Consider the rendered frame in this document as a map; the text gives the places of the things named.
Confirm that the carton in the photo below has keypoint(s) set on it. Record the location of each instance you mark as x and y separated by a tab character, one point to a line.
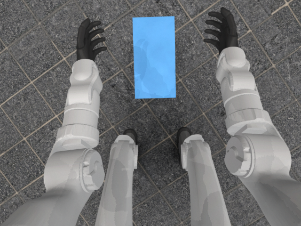
154	57

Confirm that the left robot hand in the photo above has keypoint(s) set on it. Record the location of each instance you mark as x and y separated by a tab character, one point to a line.
84	44

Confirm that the robot left upper arm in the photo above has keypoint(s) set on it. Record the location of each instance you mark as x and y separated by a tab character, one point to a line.
70	178

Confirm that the robot left thigh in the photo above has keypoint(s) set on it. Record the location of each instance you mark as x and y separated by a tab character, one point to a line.
115	207

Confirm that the robot left forearm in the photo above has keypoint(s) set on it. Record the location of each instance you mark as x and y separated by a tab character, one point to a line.
81	113

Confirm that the robot right upper arm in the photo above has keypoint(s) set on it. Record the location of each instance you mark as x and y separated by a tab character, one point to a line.
262	163

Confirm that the robot left foot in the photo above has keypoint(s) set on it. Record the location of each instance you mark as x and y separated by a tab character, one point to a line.
132	134

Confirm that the right robot hand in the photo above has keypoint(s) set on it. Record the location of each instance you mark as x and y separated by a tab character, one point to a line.
227	36

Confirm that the robot right forearm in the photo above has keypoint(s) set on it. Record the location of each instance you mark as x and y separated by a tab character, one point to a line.
240	95

